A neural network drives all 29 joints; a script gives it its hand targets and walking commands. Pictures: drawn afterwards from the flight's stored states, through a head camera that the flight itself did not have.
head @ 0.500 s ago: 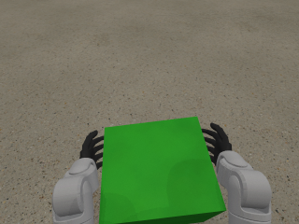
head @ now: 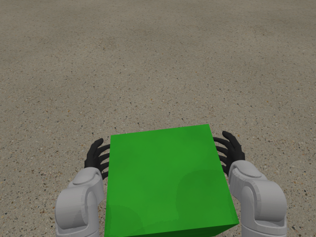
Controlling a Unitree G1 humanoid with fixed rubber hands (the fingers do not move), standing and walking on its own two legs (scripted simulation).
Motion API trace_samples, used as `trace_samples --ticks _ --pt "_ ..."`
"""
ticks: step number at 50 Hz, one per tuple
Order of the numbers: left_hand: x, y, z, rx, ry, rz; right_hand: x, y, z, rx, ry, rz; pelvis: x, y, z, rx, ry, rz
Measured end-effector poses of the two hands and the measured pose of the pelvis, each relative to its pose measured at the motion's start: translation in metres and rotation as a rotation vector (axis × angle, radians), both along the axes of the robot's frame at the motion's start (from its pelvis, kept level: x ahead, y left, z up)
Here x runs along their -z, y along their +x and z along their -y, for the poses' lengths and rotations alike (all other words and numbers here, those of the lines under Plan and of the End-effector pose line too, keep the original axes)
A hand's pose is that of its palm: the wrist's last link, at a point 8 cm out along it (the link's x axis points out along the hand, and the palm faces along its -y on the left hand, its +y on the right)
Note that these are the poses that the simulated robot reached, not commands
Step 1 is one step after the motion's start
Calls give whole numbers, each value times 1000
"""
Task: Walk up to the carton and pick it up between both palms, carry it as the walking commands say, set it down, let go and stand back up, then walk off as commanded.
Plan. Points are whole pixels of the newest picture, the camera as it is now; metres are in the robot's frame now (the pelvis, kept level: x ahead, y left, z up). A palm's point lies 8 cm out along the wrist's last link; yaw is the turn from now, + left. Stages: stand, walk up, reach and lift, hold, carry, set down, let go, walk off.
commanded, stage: carry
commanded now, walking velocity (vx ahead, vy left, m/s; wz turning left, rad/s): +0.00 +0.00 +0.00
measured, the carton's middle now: (166, 189) +0.22 +0.00 +0.02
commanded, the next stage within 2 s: hold in 0.38 s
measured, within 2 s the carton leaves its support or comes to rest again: neither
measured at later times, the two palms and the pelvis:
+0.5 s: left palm (107, 174) +0.27 +0.15 +0.02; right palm (227, 169) +0.26 -0.16 +0.03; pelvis +0.00 -0.01 +0.00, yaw -2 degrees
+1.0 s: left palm (110, 171) +0.27 +0.14 +0.03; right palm (233, 168) +0.26 -0.17 +0.05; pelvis +0.00 -0.01 +0.00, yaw -2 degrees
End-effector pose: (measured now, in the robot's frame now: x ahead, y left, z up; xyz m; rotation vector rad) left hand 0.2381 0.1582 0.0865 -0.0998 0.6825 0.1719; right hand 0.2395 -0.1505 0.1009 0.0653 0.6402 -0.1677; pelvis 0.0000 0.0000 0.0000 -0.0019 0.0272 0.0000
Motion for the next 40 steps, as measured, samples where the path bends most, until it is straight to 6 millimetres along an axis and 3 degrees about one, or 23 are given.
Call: trace_samples --ticks 20,21,24,27,33,40 --pt "5 8 5 3 10 -9 6 8 5 -5 -6 -9 -1 3 5 -1 3 9" --pt "11 12 6 16 31 -16 12 12 5 -20 -24 -13 -2 1 5 2 5 44" --pt "56 28 10 96 106 -98 56 26 9 -60 -96 -102 -2 -4 6 36 12 112" --pt "82 25 16 146 127 -132 82 15 15 -71 -135 -140 -3 -1 6 43 12 106" --pt "68 24 29 136 81 -36 62 10 27 -38 -138 -45 -8 6 6 52 11 96" --pt "54 29 25 119 95 -5 52 17 23 -32 -112 -11 -8 4 7 49 8 133"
